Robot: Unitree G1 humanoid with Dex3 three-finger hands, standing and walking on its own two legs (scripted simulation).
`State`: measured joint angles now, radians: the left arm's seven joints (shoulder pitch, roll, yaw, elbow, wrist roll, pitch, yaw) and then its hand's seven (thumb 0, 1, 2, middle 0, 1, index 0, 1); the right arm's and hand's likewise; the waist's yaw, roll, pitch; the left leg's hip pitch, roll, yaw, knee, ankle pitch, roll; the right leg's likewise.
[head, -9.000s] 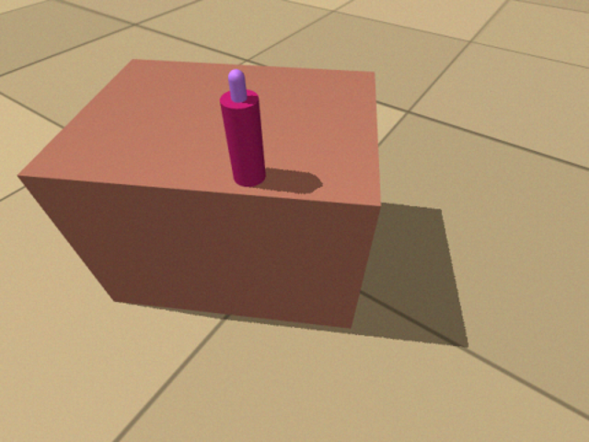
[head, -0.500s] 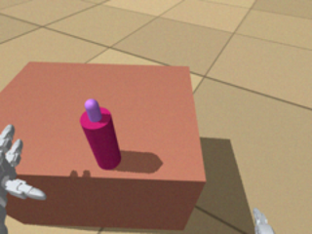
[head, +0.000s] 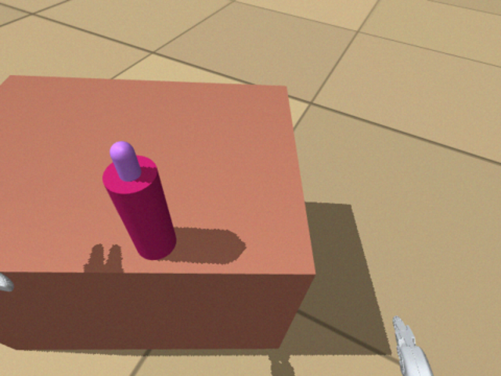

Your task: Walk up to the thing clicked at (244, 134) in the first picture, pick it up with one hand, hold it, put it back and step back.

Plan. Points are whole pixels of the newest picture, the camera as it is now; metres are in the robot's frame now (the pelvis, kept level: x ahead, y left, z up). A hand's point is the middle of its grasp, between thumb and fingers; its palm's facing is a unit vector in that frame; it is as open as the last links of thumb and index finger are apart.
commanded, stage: go down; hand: left
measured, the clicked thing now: (141, 203) +0.42 +0.19 +0.03
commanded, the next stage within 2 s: approach in 1.62 s
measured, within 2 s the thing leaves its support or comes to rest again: neither
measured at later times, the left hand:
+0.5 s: hand out of the picture +0.35 +0.37 +0.10, palm faces +0.16 -0.99 +0.01, open 17.6 cm
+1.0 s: hand out of the picture +0.37 +0.38 +0.10, palm faces +0.14 -0.99 +0.02, open 17.6 cm
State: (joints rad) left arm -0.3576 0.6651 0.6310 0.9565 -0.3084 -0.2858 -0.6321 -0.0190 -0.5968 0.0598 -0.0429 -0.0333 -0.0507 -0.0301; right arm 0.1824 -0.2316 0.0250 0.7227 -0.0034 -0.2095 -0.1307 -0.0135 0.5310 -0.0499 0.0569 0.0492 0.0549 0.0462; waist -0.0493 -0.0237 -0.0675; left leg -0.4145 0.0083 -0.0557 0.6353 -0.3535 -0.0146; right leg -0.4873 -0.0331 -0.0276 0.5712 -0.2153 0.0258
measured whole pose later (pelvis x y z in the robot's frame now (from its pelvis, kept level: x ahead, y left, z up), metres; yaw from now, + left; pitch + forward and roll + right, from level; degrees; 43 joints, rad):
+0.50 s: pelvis +0.01 +0.01 -0.01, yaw +0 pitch +11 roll -2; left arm -0.40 0.70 0.64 0.97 -0.28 -0.25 -0.63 -0.02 -0.58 0.06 -0.05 -0.04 -0.05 -0.04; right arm 0.22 -0.24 0.02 0.65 -0.01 -0.24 -0.13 -0.01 0.53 -0.05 0.06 0.05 0.06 0.05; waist -0.06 -0.01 -0.11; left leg -0.50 0.01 -0.05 0.73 -0.42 0.00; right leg -0.57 -0.03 -0.02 0.64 -0.26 0.04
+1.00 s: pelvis +0.00 +0.01 -0.02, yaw +0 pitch +13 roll -2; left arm -0.49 0.77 0.65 1.04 -0.27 -0.22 -0.65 -0.02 -0.58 0.07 -0.05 -0.04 -0.05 -0.04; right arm 0.25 -0.25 0.04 0.57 -0.01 -0.25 -0.13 -0.01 0.52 -0.06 0.06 0.05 0.06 0.05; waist -0.08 -0.02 -0.12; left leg -0.59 0.00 -0.06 0.80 -0.43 0.00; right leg -0.65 -0.04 -0.03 0.71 -0.28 0.04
